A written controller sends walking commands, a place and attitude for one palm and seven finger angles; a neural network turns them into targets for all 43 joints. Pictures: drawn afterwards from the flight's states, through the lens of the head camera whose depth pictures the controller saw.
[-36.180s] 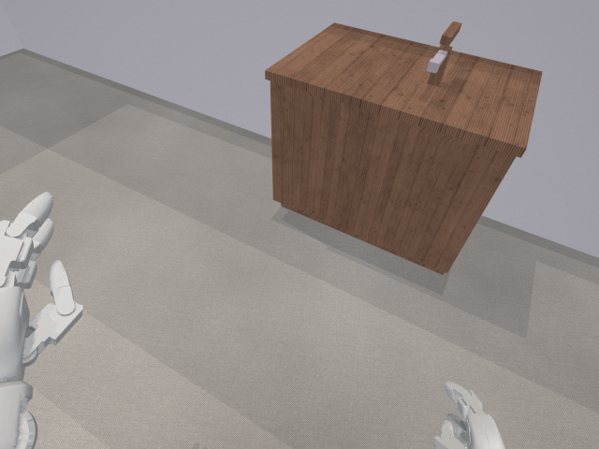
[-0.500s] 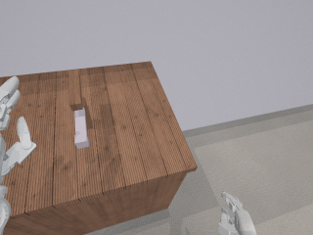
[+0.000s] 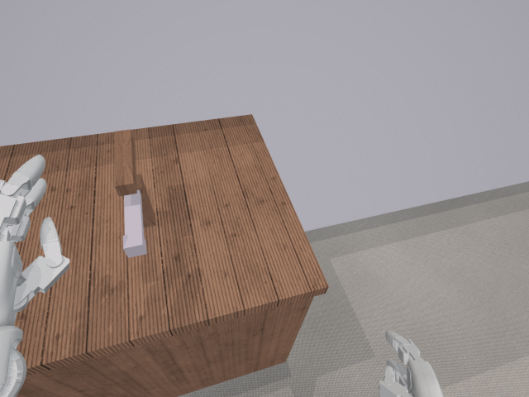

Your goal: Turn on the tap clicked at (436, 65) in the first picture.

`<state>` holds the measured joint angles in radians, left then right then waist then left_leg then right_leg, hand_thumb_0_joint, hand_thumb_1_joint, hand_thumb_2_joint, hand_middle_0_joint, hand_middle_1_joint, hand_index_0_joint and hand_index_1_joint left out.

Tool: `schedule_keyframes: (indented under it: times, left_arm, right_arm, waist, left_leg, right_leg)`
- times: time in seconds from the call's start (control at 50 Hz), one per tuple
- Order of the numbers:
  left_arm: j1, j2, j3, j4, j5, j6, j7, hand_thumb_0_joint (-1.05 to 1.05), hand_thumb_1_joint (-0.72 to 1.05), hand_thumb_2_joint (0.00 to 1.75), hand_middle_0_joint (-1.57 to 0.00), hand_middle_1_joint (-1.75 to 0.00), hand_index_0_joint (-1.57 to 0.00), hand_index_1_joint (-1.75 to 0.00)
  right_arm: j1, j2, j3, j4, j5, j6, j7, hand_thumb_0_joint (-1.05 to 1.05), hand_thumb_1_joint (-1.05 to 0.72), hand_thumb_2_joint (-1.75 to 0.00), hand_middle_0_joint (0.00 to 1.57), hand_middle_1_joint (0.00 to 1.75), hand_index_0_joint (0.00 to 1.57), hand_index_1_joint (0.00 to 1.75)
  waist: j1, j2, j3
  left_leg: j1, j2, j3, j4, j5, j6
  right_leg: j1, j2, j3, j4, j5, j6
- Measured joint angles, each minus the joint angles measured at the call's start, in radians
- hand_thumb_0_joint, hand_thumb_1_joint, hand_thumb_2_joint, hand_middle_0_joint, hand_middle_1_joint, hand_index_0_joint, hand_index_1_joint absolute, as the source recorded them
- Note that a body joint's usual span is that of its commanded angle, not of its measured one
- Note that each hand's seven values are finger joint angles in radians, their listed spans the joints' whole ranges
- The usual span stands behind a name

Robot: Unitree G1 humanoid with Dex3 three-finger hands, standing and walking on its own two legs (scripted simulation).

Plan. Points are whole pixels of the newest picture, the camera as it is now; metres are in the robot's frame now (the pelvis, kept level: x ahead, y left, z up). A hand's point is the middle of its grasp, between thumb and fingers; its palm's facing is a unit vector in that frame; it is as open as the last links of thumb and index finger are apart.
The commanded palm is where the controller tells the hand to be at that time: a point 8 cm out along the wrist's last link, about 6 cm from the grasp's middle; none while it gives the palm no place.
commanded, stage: look again from close up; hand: left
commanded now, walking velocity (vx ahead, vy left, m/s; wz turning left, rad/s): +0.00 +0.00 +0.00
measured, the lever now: (135, 244) +0.32 +0.23 +0.03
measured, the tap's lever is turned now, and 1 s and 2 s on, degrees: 0 0 0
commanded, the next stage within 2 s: shuffle to correct the standing spot in 0.12 s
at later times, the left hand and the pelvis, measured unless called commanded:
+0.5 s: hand (89, 263) +0.22 +0.22 +0.16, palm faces +0.34 -0.86 -0.38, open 7.4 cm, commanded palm +0.16 +0.25 +0.17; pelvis -0.01 -0.03 +0.00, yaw -1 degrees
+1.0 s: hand (141, 269) +0.22 +0.16 +0.16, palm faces +0.29 -0.87 -0.40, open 7.4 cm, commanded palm +0.16 +0.20 +0.17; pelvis -0.01 -0.07 -0.01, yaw -1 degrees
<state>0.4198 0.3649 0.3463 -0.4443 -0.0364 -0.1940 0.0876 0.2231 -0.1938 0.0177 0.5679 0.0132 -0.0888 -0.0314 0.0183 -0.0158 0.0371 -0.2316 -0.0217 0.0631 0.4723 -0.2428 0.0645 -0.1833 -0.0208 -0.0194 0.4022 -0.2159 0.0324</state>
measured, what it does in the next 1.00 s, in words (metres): shifts its weight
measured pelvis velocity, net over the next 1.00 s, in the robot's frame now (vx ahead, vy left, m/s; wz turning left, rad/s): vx -0.01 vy -0.07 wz -0.02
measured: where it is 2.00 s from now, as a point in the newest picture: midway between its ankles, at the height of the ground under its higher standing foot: outside the picture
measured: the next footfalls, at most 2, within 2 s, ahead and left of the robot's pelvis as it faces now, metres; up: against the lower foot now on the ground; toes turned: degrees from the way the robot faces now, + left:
none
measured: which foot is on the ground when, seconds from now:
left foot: down 0.00-1.00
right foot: down 0.00-1.00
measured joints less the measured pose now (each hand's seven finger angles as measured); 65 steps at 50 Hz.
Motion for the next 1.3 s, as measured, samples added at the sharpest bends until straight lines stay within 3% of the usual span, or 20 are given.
schedule_keyframes:
  times: [0.18, 0.46, 0.72, 0.96, 1.3]
  left_arm:
    - [0.014, 0.010, 0.000, 0.005, -0.002, -0.010, 0.001, 0.01, 0.89, 0.90, -0.21, -0.30, -0.21, -0.31]
    - [-0.015, 0.007, 0.003, 0.014, -0.007, 0.002, -0.001, 0.01, 0.89, 0.90, -0.21, -0.30, -0.21, -0.31]
    - [0.003, 0.023, 0.014, -0.035, -0.026, 0.019, -0.017, 0.01, 0.89, 0.90, -0.21, -0.30, -0.21, -0.31]
    - [0.041, 0.036, 0.018, -0.060, -0.050, 0.045, -0.018, 0.01, 0.89, 0.90, -0.21, -0.30, -0.21, -0.31]
    - [0.050, 0.052, 0.028, -0.079, -0.050, 0.049, -0.018, 0.01, 0.89, 0.90, -0.21, -0.30, -0.21, -0.31]
  right_arm:
    - [0.015, -0.011, -0.011, 0.009, 0.003, -0.007, -0.008, 0.01, -0.91, -0.90, 0.20, 0.30, 0.20, 0.30]
    - [0.008, 0.007, -0.013, -0.007, 0.003, -0.013, 0.000, 0.01, -0.91, -0.90, 0.20, 0.30, 0.20, 0.30]
    - [-0.005, 0.010, -0.024, -0.029, 0.000, -0.004, 0.011, 0.01, -0.91, -0.90, 0.20, 0.30, 0.20, 0.30]
    - [0.003, -0.022, -0.051, -0.020, 0.008, 0.015, -0.006, 0.01, -0.91, -0.90, 0.20, 0.30, 0.20, 0.30]
    - [0.008, -0.004, -0.044, -0.022, 0.005, 0.017, -0.004, 0.01, -0.91, -0.90, 0.20, 0.30, 0.20, 0.29]
  waist:
    - [-0.011, 0.008, -0.009]
    - [-0.004, -0.007, 0.001]
    - [-0.001, 0.004, 0.017]
    - [-0.021, 0.013, 0.000]
    - [-0.020, 0.003, 0.005]
  left_leg:
    - [0.003, 0.012, -0.001, -0.007, 0.010, -0.012]
    - [0.006, 0.026, 0.004, -0.025, 0.025, -0.030]
    - [-0.024, 0.073, -0.007, 0.016, 0.006, -0.069]
    - [-0.059, 0.105, -0.028, 0.075, -0.025, -0.093]
    - [-0.061, 0.109, -0.032, 0.078, -0.024, -0.104]
  right_leg:
    - [-0.001, 0.012, -0.001, -0.003, 0.008, -0.013]
    - [-0.013, 0.026, 0.005, 0.004, 0.012, -0.029]
    - [-0.037, 0.072, -0.005, 0.027, 0.001, -0.068]
    - [-0.069, 0.103, -0.024, 0.082, -0.031, -0.105]
    - [-0.071, 0.106, -0.029, 0.089, -0.033, -0.107]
